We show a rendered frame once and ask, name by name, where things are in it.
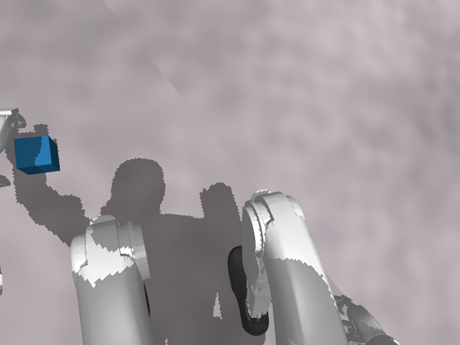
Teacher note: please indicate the left robot hand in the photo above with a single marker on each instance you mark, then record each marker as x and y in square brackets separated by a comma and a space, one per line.
[9, 118]

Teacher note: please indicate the right robot hand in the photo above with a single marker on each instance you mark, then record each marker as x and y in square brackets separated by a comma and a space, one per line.
[362, 326]

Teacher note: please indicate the right robot foot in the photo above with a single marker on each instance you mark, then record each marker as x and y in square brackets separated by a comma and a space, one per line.
[238, 281]

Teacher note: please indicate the cube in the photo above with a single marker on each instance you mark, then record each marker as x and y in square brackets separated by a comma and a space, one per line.
[36, 155]

